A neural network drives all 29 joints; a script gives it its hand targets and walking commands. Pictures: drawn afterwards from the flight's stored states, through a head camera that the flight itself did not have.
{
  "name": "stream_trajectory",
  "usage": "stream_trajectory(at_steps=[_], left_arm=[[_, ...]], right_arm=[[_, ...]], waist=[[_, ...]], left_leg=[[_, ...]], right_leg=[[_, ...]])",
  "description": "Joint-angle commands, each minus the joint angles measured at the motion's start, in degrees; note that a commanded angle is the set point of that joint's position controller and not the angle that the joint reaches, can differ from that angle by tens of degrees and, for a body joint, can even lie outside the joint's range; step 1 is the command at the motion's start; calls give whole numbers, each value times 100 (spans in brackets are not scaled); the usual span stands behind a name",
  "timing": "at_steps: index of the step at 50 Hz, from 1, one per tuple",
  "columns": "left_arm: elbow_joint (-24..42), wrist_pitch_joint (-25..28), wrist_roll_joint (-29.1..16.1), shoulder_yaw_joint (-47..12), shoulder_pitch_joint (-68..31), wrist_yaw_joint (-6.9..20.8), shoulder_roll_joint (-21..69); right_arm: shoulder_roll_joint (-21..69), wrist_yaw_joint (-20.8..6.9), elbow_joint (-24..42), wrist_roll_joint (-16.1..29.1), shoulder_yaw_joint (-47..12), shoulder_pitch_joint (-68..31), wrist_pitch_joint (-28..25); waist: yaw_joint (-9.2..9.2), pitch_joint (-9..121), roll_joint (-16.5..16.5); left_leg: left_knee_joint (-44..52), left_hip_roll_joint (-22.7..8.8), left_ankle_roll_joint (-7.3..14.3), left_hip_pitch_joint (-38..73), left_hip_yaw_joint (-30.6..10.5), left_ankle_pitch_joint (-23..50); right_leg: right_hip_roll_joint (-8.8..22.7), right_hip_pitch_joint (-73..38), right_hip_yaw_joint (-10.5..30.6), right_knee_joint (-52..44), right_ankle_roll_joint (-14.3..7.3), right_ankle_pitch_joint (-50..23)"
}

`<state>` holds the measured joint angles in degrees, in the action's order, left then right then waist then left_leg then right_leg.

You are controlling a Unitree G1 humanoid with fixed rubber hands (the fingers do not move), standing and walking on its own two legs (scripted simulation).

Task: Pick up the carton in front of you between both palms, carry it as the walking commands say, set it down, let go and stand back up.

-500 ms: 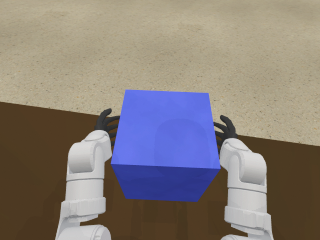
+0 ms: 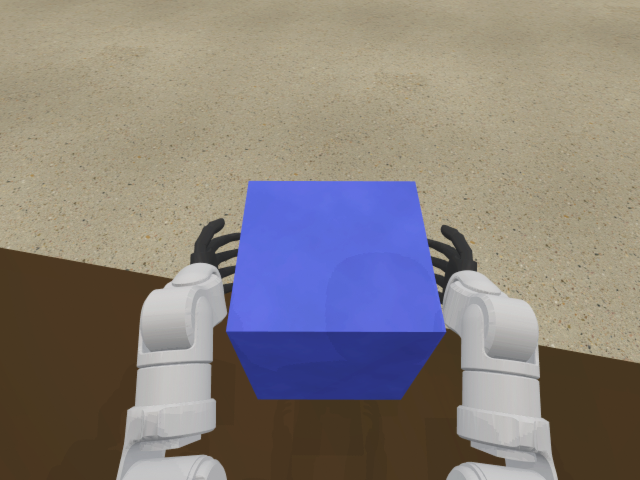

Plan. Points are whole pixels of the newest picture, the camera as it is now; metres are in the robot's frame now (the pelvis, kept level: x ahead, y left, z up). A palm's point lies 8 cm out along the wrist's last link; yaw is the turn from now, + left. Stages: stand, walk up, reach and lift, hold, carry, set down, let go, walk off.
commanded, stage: carry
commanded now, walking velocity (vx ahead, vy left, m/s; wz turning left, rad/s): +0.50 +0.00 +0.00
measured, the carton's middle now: (330, 298) +0.35 +0.00 +0.03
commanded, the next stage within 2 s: none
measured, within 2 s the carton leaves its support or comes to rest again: neither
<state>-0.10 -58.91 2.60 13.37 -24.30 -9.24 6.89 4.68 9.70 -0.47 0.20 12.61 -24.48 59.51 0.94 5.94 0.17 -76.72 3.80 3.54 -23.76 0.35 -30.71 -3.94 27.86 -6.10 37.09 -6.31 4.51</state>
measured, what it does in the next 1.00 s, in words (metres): goes down: left foot 0.05 m lower, then right foot 0.05 m lower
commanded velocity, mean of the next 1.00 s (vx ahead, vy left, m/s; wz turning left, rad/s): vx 0.50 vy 0.00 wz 0.00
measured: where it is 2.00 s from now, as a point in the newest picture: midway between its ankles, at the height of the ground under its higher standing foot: (327, 261)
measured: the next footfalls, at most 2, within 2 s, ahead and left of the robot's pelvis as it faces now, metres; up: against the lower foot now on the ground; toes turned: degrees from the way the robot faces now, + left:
left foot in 0.44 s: +0.42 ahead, +0.08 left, -0.05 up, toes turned +1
right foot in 0.96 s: +0.74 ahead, -0.06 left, -0.10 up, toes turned -2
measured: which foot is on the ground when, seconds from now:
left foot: up 0.00-0.42, down 0.44-0.96, up 0.98-1.00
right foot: down 0.00-0.42, up 0.44-0.94, down 0.96-1.00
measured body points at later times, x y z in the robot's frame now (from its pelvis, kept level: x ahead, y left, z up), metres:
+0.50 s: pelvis +0.30 +0.03 -0.05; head +0.30 +0.03 +0.40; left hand +0.65 +0.18 +0.06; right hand +0.64 -0.12 +0.06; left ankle +0.39 +0.08 -0.77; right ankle +0.11 -0.06 -0.65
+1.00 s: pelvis +0.61 +0.00 -0.10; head +0.60 +0.00 +0.35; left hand +0.95 +0.14 +0.02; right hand +0.95 -0.16 +0.02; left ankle +0.41 +0.08 -0.74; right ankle +0.70 -0.06 -0.82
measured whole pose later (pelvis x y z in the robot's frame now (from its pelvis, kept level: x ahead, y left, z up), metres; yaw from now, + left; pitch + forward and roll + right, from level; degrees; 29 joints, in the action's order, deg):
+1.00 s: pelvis +0.61 +0.00 -0.10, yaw +0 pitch +4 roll +0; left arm 2.4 -57.6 4.0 13.9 -24.5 -9.2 7.1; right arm 4.3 9.7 0.6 0.2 11.5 -25.9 58.4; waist -2.1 6.7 1.1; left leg -60.3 4.0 4.3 -12.5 1.7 -31.9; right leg -3.2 28.0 -6.1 30.8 -5.2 -2.2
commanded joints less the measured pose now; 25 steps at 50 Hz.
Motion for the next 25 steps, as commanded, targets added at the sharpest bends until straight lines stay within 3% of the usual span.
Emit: stream_trajectory(at_steps=[1, 2, 4, 7, 10, 13, 17, 18, 20, 21, 22, 23, 24, 25], left_arm=[[671, 149, -1267, -3535, -3652, 168, 4450], [750, 241, -1422, -3690, -3903, 249, 4683], [813, 389, -1601, -3865, -4051, 361, 4880], [727, 512, -1626, -3948, -3699, 419, 4878], [717, 571, -1579, -3954, -3377, 415, 4744], [851, 564, -1554, -3921, -3223, 378, 4538], [830, 431, -1457, -3786, -2946, 271, 4158], [778, 378, -1431, -3749, -2874, 244, 4074], [687, 250, -1400, -3705, -2848, 197, 3956], [665, 189, -1392, -3671, -2942, 175, 3892], [636, 122, -1351, -3562, -3018, 145, 3804], [464, 19, -1352, -3510, -3043, 122, 3847], [627, -8, -1418, -3471, -3050, 85, 3763], [752, -12, -1404, -3474, -3464, 66, 3948]], right_arm=[[4611, -49, 500, 660, -3086, -3469, -163], [4740, -88, 466, 636, -3124, -3475, -237], [4886, -132, 489, 613, -3234, -3430, -387], [4884, -147, 566, 583, -3374, -3162, -558], [4740, -142, 761, 571, -3454, -3029, -631], [4548, -124, 1006, 582, -3502, -3002, -618], [4081, -67, 1118, 508, -3406, -2786, -450], [3936, -47, 1105, 461, -3332, -2736, -393], [3638, 2, 933, 343, -3097, -2516, -271], [3505, 17, 868, 283, -2960, -2449, -208], [3365, 33, 747, 251, -2821, -2384, -142], [3191, 89, 662, 186, -2734, -2497, -98], [3397, 98, 569, 332, -2806, -2435, -72], [3738, 44, 631, 507, -2903, -2704, -86]], waist=[[140, 1749, 6], [44, 1735, -63], [53, 1812, -389], [168, 1932, -489], [313, 1883, -499], [459, 1716, -478], [625, 1417, -521], [558, 1395, -538], [185, 1566, -560], [-44, 1753, -342], [-116, 2099, 247], [-354, 2785, 1462], [-550, 3083, 1389], [-537, 2489, 943]], left_leg=[[296, -504, -15, -1881, -289, 428], [697, -572, -58, -1595, -272, 542], [1166, -625, -154, -1515, -141, 872], [1788, -683, -179, -1999, -38, 1694], [2569, -615, -121, -2169, 132, 2554], [3527, -404, -41, -2016, 348, 3239], [4947, -152, 139, -1165, 543, 4200], [5228, -102, 205, -682, 529, 4383], [5608, -89, 268, 536, 641, 4488], [5529, -318, 226, 1441, 545, 4583], [4641, -1276, 298, 2782, -389, 6186], [4130, -2816, 1480, 4681, -2712, 6897], [4609, -2782, 1886, 4664, -3646, 4386], [4976, -2334, 1686, 3907, -3415, 3279]], right_leg=[[2047, -2558, 3095, -1366, -862, -420], [1946, -2238, 2894, -1473, -737, -336], [1832, -2230, 2529, -1500, -714, -903], [1722, -2942, 2114, -1242, -601, -2525], [1409, -3407, 1691, -1010, -390, -3298], [1113, -3653, 1410, -832, -288, -3421], [925, -3511, 1148, -441, -184, -2723], [911, -3330, 1103, -204, -120, -2717], [849, -2964, 886, 810, 64, -2976], [735, -2437, 725, 1657, 180, -2380], [572, -1145, 585, 2831, 335, -56], [-143, 969, 623, 4466, 723, 3088], [-51, 1648, 844, 4941, 507, 3198], [115, 1840, 880, 4680, 374, 2843]])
